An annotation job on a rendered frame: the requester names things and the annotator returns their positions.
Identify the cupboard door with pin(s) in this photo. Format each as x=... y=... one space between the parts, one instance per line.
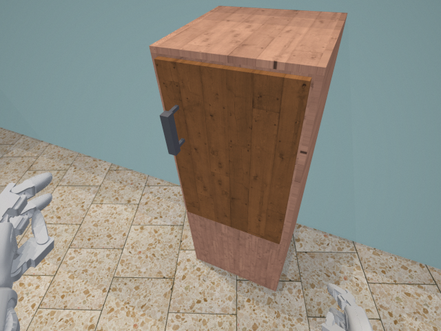
x=242 y=130

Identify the left robot hand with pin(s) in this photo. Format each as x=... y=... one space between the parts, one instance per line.
x=15 y=215

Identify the handle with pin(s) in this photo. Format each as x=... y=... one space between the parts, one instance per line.
x=169 y=129

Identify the left robot forearm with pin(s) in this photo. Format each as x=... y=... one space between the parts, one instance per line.
x=8 y=317

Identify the right robot hand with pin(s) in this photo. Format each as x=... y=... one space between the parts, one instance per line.
x=354 y=317

